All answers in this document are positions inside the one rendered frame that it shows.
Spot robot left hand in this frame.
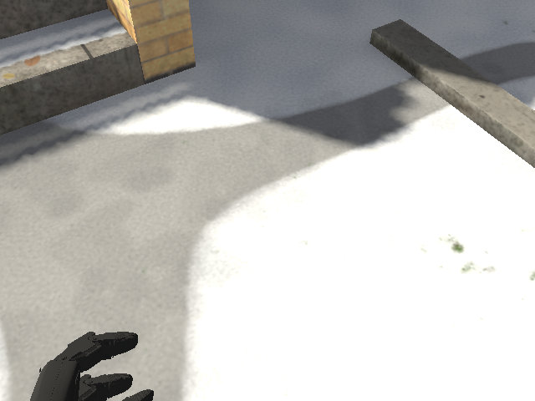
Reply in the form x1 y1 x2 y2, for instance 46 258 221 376
30 332 154 401

